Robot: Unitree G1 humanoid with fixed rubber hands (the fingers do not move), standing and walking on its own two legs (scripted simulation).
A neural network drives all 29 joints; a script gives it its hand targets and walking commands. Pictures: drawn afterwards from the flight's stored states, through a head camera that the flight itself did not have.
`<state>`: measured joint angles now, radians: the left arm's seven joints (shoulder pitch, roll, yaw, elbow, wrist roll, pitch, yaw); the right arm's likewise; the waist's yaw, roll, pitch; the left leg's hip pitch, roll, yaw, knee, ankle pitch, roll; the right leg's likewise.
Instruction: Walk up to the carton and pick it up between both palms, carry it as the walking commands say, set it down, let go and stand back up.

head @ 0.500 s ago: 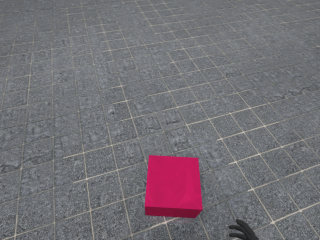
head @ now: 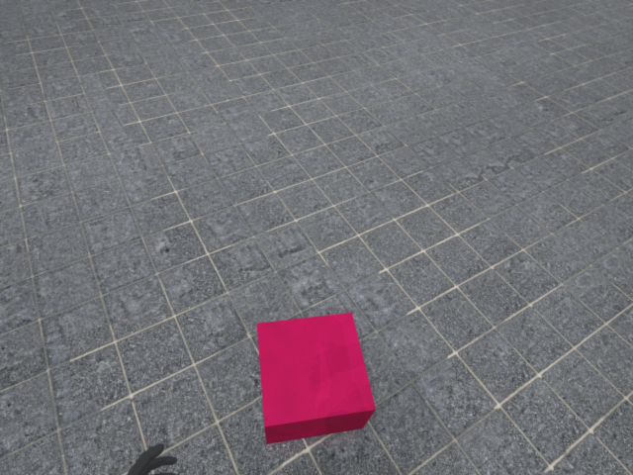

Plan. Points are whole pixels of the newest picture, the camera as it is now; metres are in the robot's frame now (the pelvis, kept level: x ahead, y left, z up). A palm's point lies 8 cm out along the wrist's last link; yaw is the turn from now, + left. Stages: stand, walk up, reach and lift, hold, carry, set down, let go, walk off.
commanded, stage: walk up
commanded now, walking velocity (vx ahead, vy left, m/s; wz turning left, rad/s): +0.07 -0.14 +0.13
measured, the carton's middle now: (310, 376) +0.48 -0.07 -0.68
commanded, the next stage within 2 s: none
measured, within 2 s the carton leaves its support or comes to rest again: neither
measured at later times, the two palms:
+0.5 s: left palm out of the picture -0.02 +0.18 -0.16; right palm (467, 426) +0.21 -0.26 -0.14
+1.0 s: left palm out of the picture +0.11 +0.16 -0.15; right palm out of the picture +0.10 -0.29 -0.15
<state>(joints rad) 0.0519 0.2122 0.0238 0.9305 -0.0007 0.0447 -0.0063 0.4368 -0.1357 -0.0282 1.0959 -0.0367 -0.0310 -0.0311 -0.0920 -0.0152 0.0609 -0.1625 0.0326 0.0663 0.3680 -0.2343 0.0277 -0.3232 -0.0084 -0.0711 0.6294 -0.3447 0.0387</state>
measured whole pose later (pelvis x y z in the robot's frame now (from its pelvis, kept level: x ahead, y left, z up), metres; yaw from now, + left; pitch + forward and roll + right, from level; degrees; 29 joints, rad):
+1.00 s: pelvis +0.10 -0.06 -0.01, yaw +2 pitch -1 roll +1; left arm 0.27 0.13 0.02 1.10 0.01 -0.02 0.04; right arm 0.26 -0.17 -0.03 1.14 -0.01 0.02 -0.03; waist -0.02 0.00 0.02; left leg -0.18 0.05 0.09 0.38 -0.17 -0.02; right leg -0.08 -0.01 -0.09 0.40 -0.29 -0.03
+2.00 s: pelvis +0.03 -0.11 -0.01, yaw +4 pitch +0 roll +1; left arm 0.28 0.12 0.03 1.09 0.01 -0.01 0.04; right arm 0.23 -0.15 -0.03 1.10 -0.01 0.02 -0.04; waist 0.02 0.00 0.02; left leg -0.13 0.01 0.02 0.40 -0.28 -0.01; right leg -0.22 0.03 -0.11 0.43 -0.23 -0.08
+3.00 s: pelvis +0.01 -0.07 +0.00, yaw +4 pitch -1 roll +0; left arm 0.28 0.11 0.01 1.13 0.01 -0.01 0.03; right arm 0.34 -0.12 -0.01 1.16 -0.02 -0.02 -0.04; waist 0.00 0.02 0.02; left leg -0.12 -0.04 0.03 0.39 -0.25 0.05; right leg -0.19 -0.02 -0.10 0.39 -0.18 -0.01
